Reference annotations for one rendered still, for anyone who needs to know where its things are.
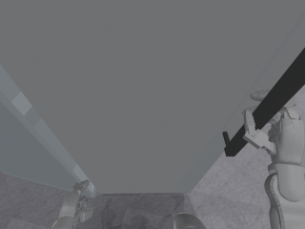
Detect right robot hand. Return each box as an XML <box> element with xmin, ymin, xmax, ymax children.
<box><xmin>242</xmin><ymin>90</ymin><xmax>305</xmax><ymax>165</ymax></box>

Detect left robot hand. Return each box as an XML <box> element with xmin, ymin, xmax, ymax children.
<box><xmin>58</xmin><ymin>179</ymin><xmax>94</xmax><ymax>225</ymax></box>

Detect handle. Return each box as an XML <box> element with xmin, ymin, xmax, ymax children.
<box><xmin>222</xmin><ymin>48</ymin><xmax>305</xmax><ymax>156</ymax></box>

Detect robot right thigh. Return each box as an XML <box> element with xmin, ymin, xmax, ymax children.
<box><xmin>172</xmin><ymin>214</ymin><xmax>207</xmax><ymax>229</ymax></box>

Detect robot right forearm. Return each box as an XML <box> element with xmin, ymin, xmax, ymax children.
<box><xmin>264</xmin><ymin>161</ymin><xmax>305</xmax><ymax>229</ymax></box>

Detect fridge door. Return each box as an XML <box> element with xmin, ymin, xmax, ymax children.
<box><xmin>0</xmin><ymin>0</ymin><xmax>305</xmax><ymax>194</ymax></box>

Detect robot left forearm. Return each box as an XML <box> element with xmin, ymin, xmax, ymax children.
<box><xmin>51</xmin><ymin>216</ymin><xmax>76</xmax><ymax>229</ymax></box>

